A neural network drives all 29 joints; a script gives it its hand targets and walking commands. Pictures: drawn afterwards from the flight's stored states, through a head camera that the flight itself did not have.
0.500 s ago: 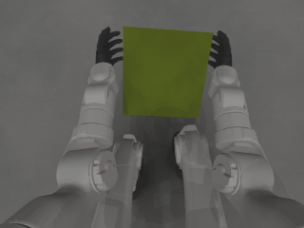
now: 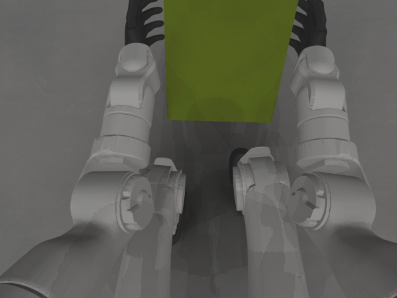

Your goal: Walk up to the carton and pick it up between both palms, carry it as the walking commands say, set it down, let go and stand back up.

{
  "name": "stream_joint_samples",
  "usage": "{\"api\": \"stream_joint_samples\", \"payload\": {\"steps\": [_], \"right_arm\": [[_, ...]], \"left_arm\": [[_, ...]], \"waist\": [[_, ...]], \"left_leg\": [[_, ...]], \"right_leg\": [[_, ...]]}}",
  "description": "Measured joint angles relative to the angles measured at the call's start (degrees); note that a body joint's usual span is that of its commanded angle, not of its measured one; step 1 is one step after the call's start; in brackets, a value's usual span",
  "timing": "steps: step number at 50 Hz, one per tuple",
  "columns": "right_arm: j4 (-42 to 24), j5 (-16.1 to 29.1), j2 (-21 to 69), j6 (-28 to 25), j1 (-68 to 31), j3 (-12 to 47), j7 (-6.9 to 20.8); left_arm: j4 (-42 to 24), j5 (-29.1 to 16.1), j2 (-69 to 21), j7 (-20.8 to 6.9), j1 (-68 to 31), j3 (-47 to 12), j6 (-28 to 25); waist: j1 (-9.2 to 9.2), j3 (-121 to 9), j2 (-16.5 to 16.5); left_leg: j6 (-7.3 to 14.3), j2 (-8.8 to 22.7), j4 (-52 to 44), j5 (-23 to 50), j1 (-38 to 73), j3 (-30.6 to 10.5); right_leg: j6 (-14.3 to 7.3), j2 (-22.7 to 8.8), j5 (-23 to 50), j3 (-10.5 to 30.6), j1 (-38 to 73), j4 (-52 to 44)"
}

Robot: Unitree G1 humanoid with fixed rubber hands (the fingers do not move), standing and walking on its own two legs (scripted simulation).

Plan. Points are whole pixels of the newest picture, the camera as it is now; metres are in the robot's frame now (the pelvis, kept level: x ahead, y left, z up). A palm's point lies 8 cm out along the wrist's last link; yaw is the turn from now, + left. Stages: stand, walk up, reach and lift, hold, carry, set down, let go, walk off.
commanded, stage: set down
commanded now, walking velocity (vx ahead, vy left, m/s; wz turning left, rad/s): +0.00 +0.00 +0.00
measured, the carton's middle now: (218, 51) +0.53 -0.07 -0.24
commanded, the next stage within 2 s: none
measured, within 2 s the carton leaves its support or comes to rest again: neither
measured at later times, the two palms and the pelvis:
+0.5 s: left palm (140, 33) +0.55 +0.07 -0.15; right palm (301, 42) +0.51 -0.22 -0.17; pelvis +0.00 +0.00 -0.04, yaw +1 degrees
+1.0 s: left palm (135, 30) +0.56 +0.08 -0.17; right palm (294, 32) +0.53 -0.21 -0.18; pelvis +0.01 +0.01 -0.04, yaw +2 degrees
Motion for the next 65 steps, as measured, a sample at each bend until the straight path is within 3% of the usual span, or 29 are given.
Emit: {"api": "stream_joint_samples", "payload": {"steps": [7,13,27,43,65], "right_arm": [[3.0,-1.0,-0.6,-0.3,-3.0,0.1,0.4],[3.9,1.3,-1.8,-0.5,-4.3,2.1,0.9],[7.7,-1.1,-3.7,0.2,-8.6,-0.6,5.2],[9.1,-3.1,-4.4,-0.9,-10.8,-3.7,9.1],[10.5,-4.2,-5.1,-3.7,-11.6,-5.9,10.5]], "left_arm": [[2.1,-0.7,1.9,-0.5,-3.2,1.0,0.4],[1.3,-3.1,3.2,-0.1,-3.3,-0.3,-0.8],[8.4,0.6,4.9,-3.3,-9.6,4.2,-1.0],[8.0,2.1,5.1,-4.1,-10.9,5.1,-1.5],[8.1,1.3,5.2,-4.1,-10.9,3.2,-3.9]], "waist": [[-0.09,1.6,-0.7],[-0.69,2.8,0.4],[-0.9,2.9,1.6],[-1.63,2.5,1.4],[-1.86,2.8,1.4]], "left_leg": [[-0.7,-0.4,3.1,-0.8,-2.4,0.0],[-1.2,-1.0,5.6,-1.3,-3.9,-0.6],[-0.5,-1.2,8.1,-0.6,-6.6,0.2],[0.0,-2.5,8.6,-0.8,-9.0,0.2],[0.3,-3.0,8.1,-0.4,-9.7,0.6]], "right_leg": [[-0.7,-0.2,-0.5,-0.3,-2.9,3.3],[-1.0,-0.9,-1.0,-1.1,-4.1,5.6],[-0.2,-0.8,-0.3,-0.4,-6.5,7.6],[0.4,-2.0,-1.6,-0.3,-8.0,8.2],[0.9,-2.3,-1.9,0.3,-8.3,8.1]]}}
